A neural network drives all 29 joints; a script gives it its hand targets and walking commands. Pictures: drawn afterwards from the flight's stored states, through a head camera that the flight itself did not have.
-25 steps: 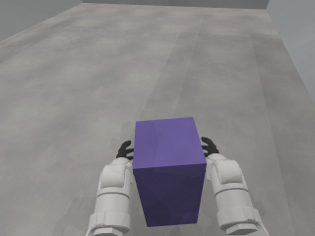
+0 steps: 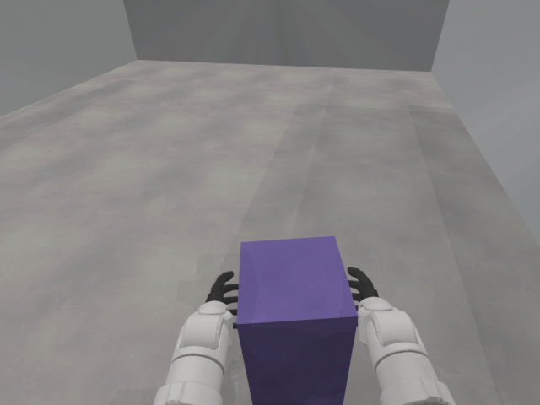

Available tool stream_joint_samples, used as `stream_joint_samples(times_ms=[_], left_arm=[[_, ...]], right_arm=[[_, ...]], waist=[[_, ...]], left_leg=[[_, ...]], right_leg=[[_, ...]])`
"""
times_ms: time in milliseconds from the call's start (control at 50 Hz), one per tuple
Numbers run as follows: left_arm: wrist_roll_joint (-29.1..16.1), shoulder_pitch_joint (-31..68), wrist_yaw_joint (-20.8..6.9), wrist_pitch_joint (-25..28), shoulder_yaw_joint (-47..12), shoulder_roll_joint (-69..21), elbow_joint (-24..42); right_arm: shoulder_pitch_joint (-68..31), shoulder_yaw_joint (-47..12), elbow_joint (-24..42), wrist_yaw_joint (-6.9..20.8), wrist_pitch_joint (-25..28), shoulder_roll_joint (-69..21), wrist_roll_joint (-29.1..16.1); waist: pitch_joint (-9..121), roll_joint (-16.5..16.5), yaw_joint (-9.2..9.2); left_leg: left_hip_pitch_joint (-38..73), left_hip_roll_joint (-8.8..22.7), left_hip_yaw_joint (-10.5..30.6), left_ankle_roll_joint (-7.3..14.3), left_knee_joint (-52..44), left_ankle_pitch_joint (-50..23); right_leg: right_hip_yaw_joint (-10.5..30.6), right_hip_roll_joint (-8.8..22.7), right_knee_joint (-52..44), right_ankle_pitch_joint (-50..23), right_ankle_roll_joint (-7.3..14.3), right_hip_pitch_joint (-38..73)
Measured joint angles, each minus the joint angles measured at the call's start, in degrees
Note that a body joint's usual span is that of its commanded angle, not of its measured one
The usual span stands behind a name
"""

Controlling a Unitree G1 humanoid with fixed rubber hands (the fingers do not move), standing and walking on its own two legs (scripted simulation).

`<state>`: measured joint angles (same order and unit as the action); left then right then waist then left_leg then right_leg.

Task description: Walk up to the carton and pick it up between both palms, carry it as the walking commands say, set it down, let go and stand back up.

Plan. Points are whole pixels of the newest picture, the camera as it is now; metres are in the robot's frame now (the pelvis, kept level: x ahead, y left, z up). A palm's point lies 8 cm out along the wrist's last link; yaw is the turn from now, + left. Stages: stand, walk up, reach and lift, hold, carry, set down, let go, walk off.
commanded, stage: set down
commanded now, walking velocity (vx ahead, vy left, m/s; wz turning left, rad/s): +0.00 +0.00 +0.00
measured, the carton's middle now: (293, 333) +0.28 -0.01 -0.03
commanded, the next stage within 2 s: none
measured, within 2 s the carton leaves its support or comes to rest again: neither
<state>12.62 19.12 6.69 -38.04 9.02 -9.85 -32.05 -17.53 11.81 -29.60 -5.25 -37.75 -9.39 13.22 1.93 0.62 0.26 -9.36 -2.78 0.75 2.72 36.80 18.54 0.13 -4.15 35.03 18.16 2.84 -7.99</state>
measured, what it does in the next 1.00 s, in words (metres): lowers itself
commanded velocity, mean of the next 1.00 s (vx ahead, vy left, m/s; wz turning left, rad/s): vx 0.00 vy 0.00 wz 0.00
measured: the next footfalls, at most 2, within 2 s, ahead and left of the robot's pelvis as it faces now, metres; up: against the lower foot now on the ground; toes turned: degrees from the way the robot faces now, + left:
none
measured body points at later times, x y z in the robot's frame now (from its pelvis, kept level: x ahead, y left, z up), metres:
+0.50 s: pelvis -0.05 +0.01 -0.04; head +0.03 +0.02 +0.40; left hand +0.30 +0.10 -0.10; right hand +0.28 -0.15 -0.09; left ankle +0.03 +0.09 -0.72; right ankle +0.02 -0.09 -0.72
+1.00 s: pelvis -0.06 +0.00 -0.11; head +0.11 +0.00 +0.31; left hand +0.32 +0.10 -0.20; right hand +0.31 -0.14 -0.19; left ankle +0.02 +0.09 -0.72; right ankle +0.02 -0.09 -0.72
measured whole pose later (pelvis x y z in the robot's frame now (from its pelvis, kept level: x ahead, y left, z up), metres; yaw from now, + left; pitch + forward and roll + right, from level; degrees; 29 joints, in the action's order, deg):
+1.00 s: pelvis -0.06 +0.00 -0.11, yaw +1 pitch +22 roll -1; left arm 3.6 33.7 13.3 -6.3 10.3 -6.8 -45.1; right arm -32.9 13.6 -43.2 -8.5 -6.2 -4.4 3.7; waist 1.3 -1.8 2.5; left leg -70.3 -4.1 -0.1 3.1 72.6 24.6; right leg -2.4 -2.7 72.3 25.7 2.4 -69.1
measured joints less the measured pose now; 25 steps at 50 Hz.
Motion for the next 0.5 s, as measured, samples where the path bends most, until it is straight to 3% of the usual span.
stream_joint_samples(times_ms=[280, 500], left_arm=[[1.96, 3.88, 1.95, 15.51, 5.24, -1.33, -9.59], [1.83, 10.48, 2.87, 24.13, 7.81, -1.54, -12.40]], right_arm=[[-4.32, 7.09, -7.18, -0.42, 14.12, -1.37, 2.59], [-8.46, 10.44, -9.15, -0.09, 24.14, -0.50, -0.38]], waist=[[-1.08, -1.54, 2.62], [-2.94, -0.13, 2.28]], left_leg=[[-19.31, -0.43, 0.34, 0.51, 9.63, 0.85], [-33.94, -0.41, -1.44, 0.88, 17.25, 0.98]], right_leg=[[-1.25, 0.40, 9.12, 0.98, -0.56, -18.82], [-0.32, 0.51, 18.07, 1.42, -0.97, -34.34]])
